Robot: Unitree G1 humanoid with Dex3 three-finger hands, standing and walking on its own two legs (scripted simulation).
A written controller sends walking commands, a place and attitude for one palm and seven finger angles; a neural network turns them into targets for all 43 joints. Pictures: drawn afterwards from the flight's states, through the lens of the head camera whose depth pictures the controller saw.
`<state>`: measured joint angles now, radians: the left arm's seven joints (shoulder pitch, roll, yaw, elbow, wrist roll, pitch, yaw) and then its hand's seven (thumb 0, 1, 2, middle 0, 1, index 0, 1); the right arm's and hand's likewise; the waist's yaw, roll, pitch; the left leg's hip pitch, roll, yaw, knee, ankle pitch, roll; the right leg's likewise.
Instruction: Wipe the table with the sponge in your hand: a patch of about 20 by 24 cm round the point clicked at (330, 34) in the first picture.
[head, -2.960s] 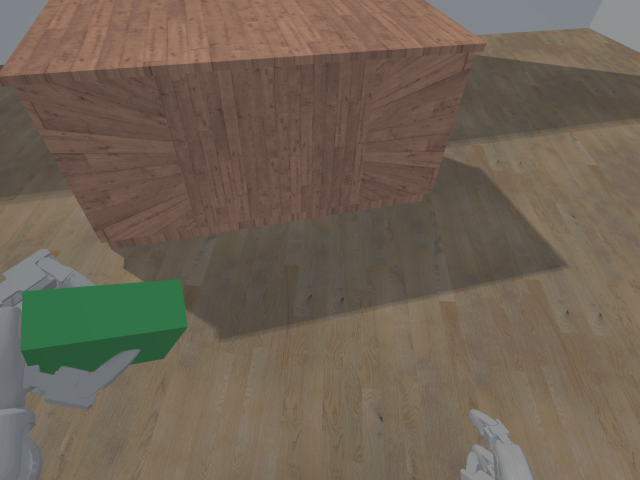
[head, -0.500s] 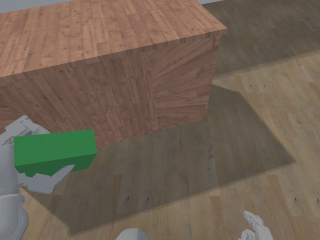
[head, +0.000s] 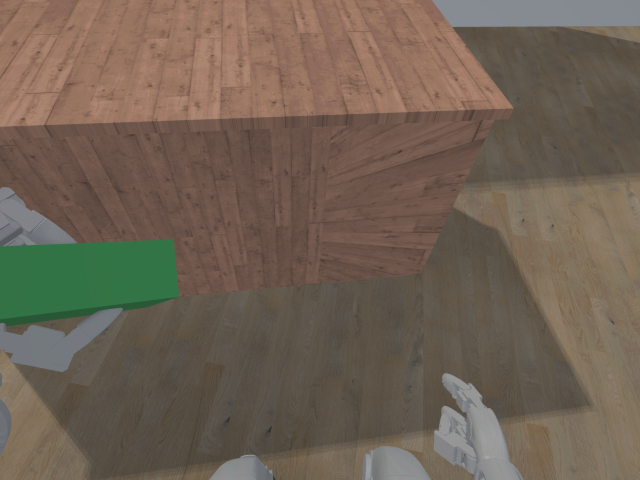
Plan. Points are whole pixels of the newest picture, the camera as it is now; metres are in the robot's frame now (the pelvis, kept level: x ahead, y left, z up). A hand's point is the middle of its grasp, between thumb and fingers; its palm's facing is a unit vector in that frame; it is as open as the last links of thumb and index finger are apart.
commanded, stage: turn to face it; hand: left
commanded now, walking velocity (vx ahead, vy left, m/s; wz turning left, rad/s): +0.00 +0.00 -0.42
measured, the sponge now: (109, 282) +0.25 +0.20 +0.18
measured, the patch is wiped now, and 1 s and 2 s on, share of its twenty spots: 0.00 0.00 0.00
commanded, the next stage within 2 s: take the last steps up to it in 0.54 s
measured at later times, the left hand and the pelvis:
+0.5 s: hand (202, 252) +0.27 +0.13 +0.20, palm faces +0.22 -0.87 -0.44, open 8.9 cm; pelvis +0.02 -0.06 +0.02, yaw -7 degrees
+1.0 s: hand (227, 298) +0.23 +0.10 +0.19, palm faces +0.20 -0.88 -0.44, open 8.9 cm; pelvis -0.03 -0.08 +0.02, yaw -11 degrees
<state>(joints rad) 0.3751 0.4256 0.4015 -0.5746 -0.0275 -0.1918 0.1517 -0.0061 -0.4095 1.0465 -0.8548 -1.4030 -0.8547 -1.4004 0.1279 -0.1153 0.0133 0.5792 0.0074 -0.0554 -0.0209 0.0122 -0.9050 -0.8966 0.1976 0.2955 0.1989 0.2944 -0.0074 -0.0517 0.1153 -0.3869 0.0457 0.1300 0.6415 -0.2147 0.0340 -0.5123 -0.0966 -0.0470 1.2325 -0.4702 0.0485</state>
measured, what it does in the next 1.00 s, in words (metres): steps on the spot: right foot, then left foot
